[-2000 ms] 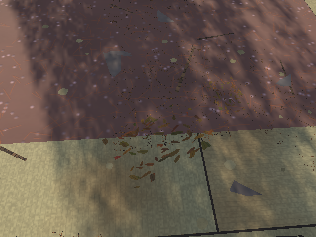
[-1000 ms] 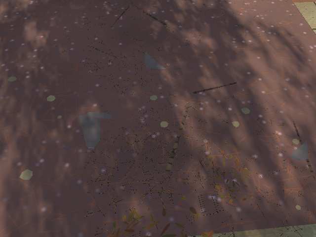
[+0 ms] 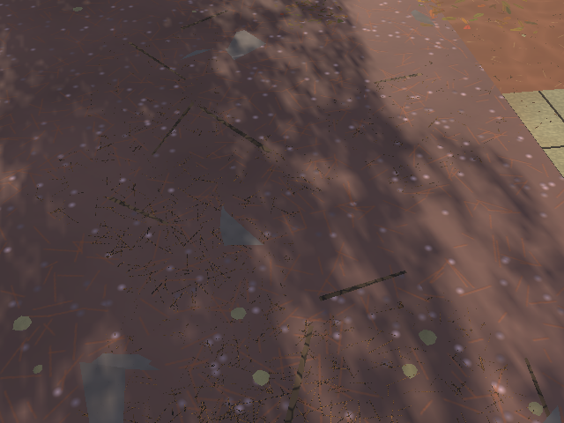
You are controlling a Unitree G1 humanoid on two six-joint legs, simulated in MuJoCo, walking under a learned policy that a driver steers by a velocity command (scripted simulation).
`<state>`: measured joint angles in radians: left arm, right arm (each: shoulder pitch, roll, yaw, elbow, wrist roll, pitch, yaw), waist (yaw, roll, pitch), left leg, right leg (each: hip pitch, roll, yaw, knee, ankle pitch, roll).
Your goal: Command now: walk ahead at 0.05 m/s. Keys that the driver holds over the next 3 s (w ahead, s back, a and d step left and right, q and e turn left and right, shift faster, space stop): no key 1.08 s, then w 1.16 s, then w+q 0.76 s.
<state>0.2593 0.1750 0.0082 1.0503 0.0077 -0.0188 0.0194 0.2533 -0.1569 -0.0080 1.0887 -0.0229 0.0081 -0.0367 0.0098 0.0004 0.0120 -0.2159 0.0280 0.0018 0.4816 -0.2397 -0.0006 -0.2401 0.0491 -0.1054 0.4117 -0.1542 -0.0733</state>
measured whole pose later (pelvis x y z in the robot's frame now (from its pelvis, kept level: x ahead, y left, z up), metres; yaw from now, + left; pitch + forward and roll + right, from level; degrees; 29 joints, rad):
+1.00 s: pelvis +0.03 +0.02 +0.01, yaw -1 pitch -1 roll +0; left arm 0.31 0.12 0.00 1.18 0.01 -0.01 0.04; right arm 0.33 -0.12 0.02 1.17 -0.01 -0.01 -0.05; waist 0.01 0.00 0.02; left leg -0.11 -0.01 0.02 0.38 -0.25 0.02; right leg -0.17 0.01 -0.06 0.38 -0.19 -0.03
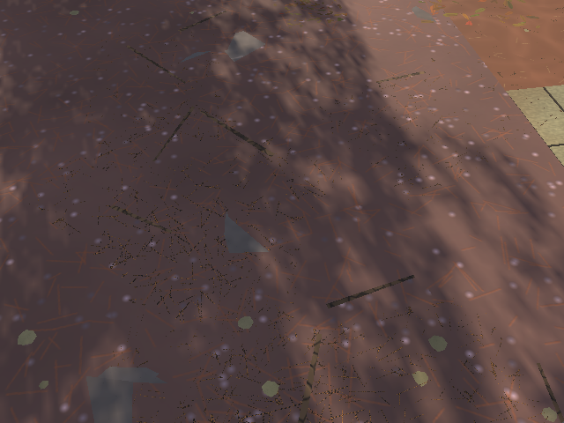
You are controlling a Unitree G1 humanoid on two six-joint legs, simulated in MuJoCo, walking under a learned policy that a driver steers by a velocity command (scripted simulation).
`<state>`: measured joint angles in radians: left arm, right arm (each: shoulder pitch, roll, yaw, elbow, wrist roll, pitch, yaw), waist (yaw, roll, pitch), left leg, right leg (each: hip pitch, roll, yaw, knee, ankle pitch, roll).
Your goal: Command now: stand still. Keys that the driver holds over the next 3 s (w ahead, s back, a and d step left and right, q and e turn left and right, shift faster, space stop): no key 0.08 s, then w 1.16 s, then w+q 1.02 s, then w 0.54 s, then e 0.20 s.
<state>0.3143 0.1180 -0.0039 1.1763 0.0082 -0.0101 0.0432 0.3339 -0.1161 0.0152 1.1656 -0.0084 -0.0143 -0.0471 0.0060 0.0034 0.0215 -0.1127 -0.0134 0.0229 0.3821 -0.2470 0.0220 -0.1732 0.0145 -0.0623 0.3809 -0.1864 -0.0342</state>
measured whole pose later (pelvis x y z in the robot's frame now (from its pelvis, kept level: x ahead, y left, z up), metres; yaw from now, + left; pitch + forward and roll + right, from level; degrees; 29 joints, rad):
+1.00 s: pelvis +0.37 -0.02 -0.02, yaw -1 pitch -1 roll +1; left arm 0.36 0.17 0.04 1.05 0.02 -0.09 0.00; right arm 0.18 -0.20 -0.07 1.00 -0.02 -0.07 0.01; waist 0.01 -0.02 0.07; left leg -0.32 -0.08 0.14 0.50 -0.18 0.13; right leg -0.30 0.00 0.00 1.24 -0.32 -0.10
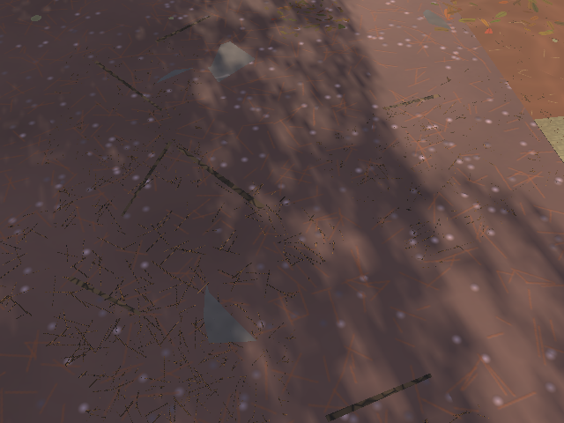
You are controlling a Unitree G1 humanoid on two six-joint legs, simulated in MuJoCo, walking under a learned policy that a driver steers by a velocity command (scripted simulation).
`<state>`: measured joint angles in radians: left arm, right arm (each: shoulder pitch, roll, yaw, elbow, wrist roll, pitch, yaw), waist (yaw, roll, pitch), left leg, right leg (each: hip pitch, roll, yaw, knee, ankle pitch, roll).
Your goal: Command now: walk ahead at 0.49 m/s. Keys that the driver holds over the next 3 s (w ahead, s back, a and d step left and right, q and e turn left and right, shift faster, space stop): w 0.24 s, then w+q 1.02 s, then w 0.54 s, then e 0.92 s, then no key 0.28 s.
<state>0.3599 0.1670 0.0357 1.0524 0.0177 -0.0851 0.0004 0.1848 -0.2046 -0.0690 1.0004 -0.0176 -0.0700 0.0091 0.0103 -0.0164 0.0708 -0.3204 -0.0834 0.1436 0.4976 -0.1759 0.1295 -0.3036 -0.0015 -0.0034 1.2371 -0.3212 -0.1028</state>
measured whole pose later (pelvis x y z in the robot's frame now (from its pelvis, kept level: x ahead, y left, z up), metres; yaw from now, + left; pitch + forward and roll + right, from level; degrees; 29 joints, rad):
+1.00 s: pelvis +0.54 +0.03 -0.01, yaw +23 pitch +1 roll +0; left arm 0.41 0.20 0.06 0.99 0.02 -0.06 0.02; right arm 0.03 -0.21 -0.06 0.81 -0.05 -0.03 0.05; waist 0.03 0.00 0.07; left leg -0.45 -0.05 0.14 0.61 -0.19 0.18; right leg -0.03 -0.12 -0.29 0.78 -0.45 0.01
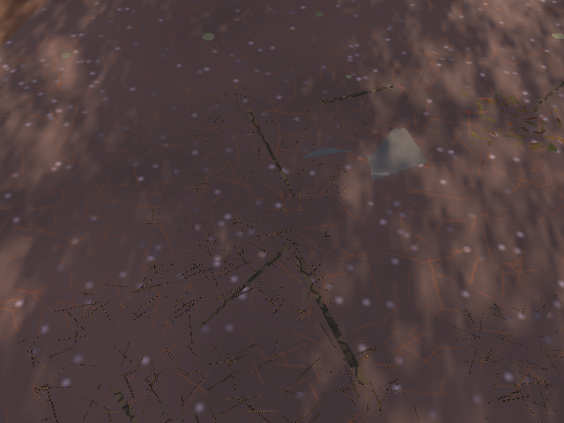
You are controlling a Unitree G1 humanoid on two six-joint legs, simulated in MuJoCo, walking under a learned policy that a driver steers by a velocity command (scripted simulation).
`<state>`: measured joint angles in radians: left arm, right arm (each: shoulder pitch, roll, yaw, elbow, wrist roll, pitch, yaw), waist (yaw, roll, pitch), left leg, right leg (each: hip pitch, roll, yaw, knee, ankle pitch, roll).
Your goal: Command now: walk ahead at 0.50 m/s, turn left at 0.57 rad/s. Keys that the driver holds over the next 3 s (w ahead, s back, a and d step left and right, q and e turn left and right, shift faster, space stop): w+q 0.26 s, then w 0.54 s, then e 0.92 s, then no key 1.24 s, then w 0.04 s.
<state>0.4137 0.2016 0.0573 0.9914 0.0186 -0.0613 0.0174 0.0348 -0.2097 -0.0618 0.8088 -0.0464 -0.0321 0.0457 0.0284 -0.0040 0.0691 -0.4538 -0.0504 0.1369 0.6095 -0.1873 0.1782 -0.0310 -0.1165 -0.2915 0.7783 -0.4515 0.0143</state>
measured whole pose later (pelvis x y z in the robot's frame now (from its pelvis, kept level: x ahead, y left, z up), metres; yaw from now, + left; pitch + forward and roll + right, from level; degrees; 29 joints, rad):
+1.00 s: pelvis +0.53 +0.07 +0.02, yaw +12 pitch +1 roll -2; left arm 0.44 0.21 0.03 0.94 0.00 -0.07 -0.01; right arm 0.05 -0.22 0.00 0.78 -0.03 -0.06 0.01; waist 0.09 0.03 0.06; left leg -0.48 0.01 0.00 0.53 -0.03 0.02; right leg -0.03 0.07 0.00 0.36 -0.34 -0.04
